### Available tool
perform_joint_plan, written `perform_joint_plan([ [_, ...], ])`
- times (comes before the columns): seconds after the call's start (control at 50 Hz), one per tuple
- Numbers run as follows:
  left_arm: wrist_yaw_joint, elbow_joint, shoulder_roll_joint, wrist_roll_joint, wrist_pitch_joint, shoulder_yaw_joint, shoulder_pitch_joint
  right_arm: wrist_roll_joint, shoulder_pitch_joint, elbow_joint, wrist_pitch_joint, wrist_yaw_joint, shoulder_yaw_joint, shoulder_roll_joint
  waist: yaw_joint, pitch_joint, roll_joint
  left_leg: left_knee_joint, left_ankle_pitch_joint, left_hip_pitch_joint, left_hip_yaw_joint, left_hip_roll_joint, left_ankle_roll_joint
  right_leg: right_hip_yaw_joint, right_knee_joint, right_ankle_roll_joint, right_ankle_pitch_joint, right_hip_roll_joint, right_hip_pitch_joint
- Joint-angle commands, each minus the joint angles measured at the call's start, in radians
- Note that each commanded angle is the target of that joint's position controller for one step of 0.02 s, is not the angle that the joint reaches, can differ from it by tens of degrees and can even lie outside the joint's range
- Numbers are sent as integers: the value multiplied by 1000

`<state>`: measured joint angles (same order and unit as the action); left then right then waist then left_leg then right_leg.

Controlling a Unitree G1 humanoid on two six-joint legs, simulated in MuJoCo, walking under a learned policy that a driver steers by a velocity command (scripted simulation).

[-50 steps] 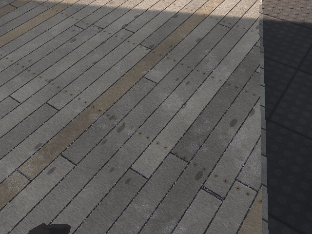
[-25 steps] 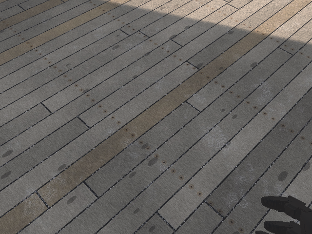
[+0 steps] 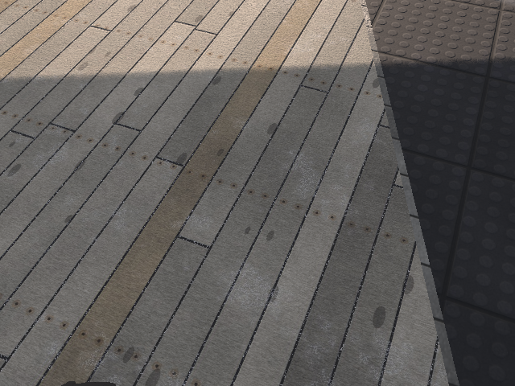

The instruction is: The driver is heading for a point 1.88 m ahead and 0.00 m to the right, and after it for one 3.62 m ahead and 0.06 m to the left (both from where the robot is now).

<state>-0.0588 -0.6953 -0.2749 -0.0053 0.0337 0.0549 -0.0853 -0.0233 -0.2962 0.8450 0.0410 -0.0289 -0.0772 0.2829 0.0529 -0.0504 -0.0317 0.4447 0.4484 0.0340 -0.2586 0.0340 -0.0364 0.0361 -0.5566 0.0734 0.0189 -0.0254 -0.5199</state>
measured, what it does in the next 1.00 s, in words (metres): walks ahead: left foot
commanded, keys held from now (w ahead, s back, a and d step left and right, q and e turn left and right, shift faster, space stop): e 0.22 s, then no key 0.78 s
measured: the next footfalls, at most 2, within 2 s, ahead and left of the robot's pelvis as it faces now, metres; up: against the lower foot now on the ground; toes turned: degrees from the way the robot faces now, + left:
left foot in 0.48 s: +0.21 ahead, +0.14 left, +0.00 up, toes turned -15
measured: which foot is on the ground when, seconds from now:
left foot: down 0.00-0.00, up 0.02-0.46, down 0.48-1.00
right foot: down 0.00-1.00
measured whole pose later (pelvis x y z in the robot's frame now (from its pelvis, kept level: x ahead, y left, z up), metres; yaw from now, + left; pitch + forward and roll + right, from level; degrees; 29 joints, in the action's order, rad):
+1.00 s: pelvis +0.15 +0.03 +0.01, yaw -14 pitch -1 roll +0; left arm 0.02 -0.78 -0.24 0.01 -0.02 0.04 -0.19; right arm 0.01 -0.17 0.82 0.02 -0.01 -0.02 0.25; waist 0.00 -0.03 0.00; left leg 0.53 0.31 -0.20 0.02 -0.01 0.00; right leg -0.11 -0.54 0.00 0.26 0.05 -0.25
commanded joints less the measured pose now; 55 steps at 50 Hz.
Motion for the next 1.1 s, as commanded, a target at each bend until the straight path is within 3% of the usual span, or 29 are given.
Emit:
perform_joint_plan([
  [0.02, 43, -4, -306, 3, -10, 99, -286, 61, -23, -103, 11, 0, 1, 49, -95, 269, -226, 716, -3, -433, 54, 19, -11, -293, -23, 156, -676, -169, 668],
  [0.04, 35, 59, -326, 21, -1, 93, -245, 47, -101, -121, 26, 16, 16, 64, -71, 495, -240, 1014, 313, -658, 267, -126, -47, -757, 72, 400, -595, -379, 867],
  [0.06, 26, 83, -255, 14, -1, 80, -221, 14, -3, -114, 33, 24, -6, 154, -139, 490, -46, 1023, 218, -691, 380, -59, -23, -658, 131, 350, -474, -324, 812],
  [0.08, 28, 84, -211, -1, 3, 68, -165, 1, 76, -145, 31, 19, -4, 149, -121, 354, -14, 954, 124, -727, 361, -28, -6, -538, 147, 294, -365, -270, 693],
  [0.1, 33, 82, -178, -14, 1, 60, -120, 17, 95, -133, 22, 4, -3, 135, -88, 246, 56, 872, 63, -719, 353, 9, -11, -465, 172, 244, -298, -220, 550],
  [0.12, 42, 86, -156, -11, -6, 53, -90, 32, 105, -136, 7, -7, -8, 145, -65, 196, 50, 814, 16, -669, 353, 25, -9, -430, 210, 220, -237, -195, 432],
  [0.14, 46, 96, -169, 8, -10, 55, -80, 28, 87, -141, -7, -8, -11, 149, -38, 179, -20, 784, 1, -605, 358, 23, -12, -429, 227, 230, -250, -187, 342],
  [0.16, 48, 102, -169, 14, -11, 57, -66, 30, 64, -137, -14, -9, -11, 143, -25, 172, -34, 736, 1, -576, 354, 18, -21, -406, 230, 230, -287, -173, 297],
  [0.24, 72, 104, -197, 4, -25, 67, -79, 38, 80, -132, -25, -17, -1, 106, -30, 222, -24, 563, -82, -549, 342, -8, -52, -360, 208, 200, -302, -139, 272],
  [0.32, 87, 109, -170, 8, -47, 54, -54, 27, 130, -141, -43, -14, 3, 100, -53, 194, -75, 448, -179, -504, 342, 0, -57, -364, 239, 154, 60, -104, 209],
  [0.36, 85, 103, -161, 14, -52, 48, -57, 27, 154, -150, -40, -11, 4, 99, -68, 163, -100, 381, -172, -478, 337, 1, -51, -384, 242, 150, 158, -102, 197],
  [0.42, 77, 89, -147, 18, -57, 37, -72, 25, 161, -156, -22, -1, 5, 100, -83, 149, -112, 256, -134, -424, 323, -5, -31, -424, 196, 148, 117, -121, 237],
  [0.46, 74, 81, -121, 9, -60, 21, -63, 28, 117, -142, -8, 11, 7, 81, -43, 145, -99, 27, -259, -298, 300, -15, 3, -418, 142, 109, 69, -96, 232],
  [0.48, 74, 68, -99, 10, -57, 12, -103, 42, 110, -143, -3, 14, 5, 104, -47, 141, -64, -53, -367, -221, 343, 34, 29, -396, 110, 60, 102, -60, 204],
  [0.5, 73, 66, -73, 27, -50, 5, -155, 59, 109, -156, -3, 11, -7, 177, -91, 159, 98, -74, -545, -158, 488, 192, 92, -302, -21, -1, 265, 31, 154],
  [0.52, 70, 77, -77, 18, -43, 10, -162, 70, 153, -138, -8, 12, -4, 171, -137, 122, 269, -93, -548, -247, 587, 265, 203, -179, -32, -44, 398, 101, 138],
  [0.54, 72, 69, -120, 29, -41, 17, -132, 61, 192, -157, -6, 15, 13, 102, -110, 116, 230, -113, -479, -289, 583, 250, 220, -172, -34, -72, 372, 64, 198],
  [0.56, 72, 69, -122, 26, -44, 22, -96, 52, 192, -151, -4, 16, 16, 95, -97, 113, 205, -101, -413, -279, 533, 198, 181, -164, 0, -74, 304, 63, 220],
  [0.6, 71, 69, -96, 36, -60, 17, -58, 37, 163, -137, 1, 18, 11, 118, -71, 101, 186, -88, -294, -298, 475, 136, 119, -173, 61, -77, 182, 46, 284],
  [0.64, 65, 61, -79, 30, -67, 12, -68, 44, 147, -126, 1, 17, 20, 101, -73, 77, 161, -81, -192, -342, 421, 91, 82, -182, 81, -55, 147, 32, 324],
  [0.66, 64, 51, -94, 24, -66, 16, -77, 45, 142, -129, 0, 19, 22, 98, -62, 57, 117, -71, -164, -336, 389, 65, 70, -190, 82, -37, 153, 30, 296],
  [0.78, 70, 22, -77, 21, -44, 15, -79, 35, 118, -116, -3, 14, 27, 86, -42, 89, 19, 10, -296, -256, 342, 32, 66, -213, 91, -37, 55, 12, 284],
  [1.1, 92, -65, -73, 15, -45, 15, -94, 32, 120, -26, -9, 16, 34, 74, -48, 66, 29, -14, -305, -252, 326, 8, 57, -212, 95, -43, 9, 8, 338],
])
Velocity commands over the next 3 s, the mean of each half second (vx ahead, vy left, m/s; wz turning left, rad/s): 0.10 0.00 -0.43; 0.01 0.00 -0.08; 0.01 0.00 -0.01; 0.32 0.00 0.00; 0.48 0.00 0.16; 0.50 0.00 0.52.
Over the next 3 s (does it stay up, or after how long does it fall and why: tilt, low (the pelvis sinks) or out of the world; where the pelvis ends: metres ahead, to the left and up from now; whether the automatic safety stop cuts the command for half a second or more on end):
stays up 0.84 -0.14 0.03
